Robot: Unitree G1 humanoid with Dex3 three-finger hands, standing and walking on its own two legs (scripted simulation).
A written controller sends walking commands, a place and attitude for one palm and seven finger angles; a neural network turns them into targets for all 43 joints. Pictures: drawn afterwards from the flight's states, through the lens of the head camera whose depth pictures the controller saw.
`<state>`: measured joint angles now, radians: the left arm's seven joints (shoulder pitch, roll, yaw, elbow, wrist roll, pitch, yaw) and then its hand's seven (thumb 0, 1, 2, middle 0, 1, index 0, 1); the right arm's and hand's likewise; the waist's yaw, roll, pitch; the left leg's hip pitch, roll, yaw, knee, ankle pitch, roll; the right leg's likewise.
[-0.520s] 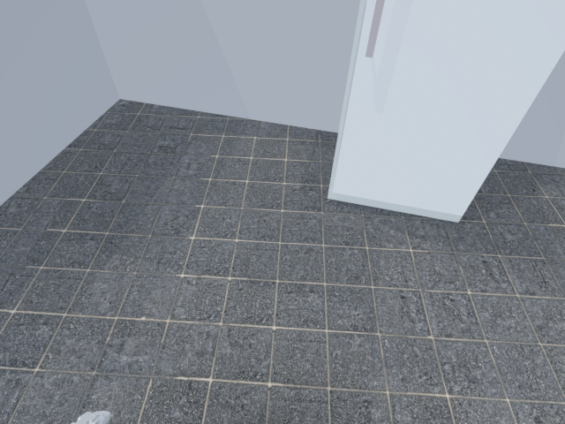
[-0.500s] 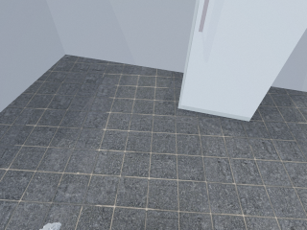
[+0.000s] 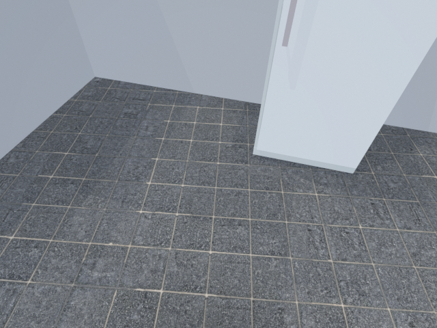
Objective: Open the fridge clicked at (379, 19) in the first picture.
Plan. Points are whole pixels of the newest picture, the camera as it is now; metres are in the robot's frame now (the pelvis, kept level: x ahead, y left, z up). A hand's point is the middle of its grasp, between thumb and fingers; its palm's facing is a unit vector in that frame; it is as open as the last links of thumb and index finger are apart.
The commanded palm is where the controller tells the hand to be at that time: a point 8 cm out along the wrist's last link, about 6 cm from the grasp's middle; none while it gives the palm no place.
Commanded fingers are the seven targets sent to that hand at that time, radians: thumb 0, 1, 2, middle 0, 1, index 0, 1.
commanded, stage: stand and wait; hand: left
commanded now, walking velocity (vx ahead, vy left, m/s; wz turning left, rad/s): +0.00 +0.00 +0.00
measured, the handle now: out of the picture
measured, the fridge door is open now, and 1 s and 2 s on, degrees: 0 0 0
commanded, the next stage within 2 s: look at it before walking up in 0.30 s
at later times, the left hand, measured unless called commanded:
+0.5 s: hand out of the picture +0.07 +0.24 -0.15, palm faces -0.03 -0.94 -0.34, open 7.4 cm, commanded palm none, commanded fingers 0.00 0.90 0.90 -0.20 -0.30 -0.20 -0.30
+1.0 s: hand out of the picture +0.07 +0.24 -0.15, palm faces -0.02 -0.94 -0.34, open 7.4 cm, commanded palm none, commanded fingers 0.00 0.90 0.90 -0.20 -0.30 -0.20 -0.30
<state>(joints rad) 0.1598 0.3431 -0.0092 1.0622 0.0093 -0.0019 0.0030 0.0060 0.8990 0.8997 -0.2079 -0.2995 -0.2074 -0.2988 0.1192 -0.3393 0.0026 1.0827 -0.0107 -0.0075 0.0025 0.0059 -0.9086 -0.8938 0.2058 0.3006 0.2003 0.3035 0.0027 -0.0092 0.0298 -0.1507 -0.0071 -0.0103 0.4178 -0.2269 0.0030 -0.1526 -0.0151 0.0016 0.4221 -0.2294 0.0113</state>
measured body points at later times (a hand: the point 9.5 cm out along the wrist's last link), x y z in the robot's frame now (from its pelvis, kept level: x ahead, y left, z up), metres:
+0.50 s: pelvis -0.01 -0.01 +0.00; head -0.01 -0.01 +0.45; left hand +0.07 +0.29 -0.13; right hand +0.06 -0.30 -0.13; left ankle +0.00 +0.12 -0.74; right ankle +0.00 -0.13 -0.74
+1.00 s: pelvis +0.00 -0.01 +0.00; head +0.00 -0.01 +0.45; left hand +0.07 +0.29 -0.13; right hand +0.08 -0.30 -0.13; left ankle +0.00 +0.12 -0.74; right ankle +0.00 -0.13 -0.74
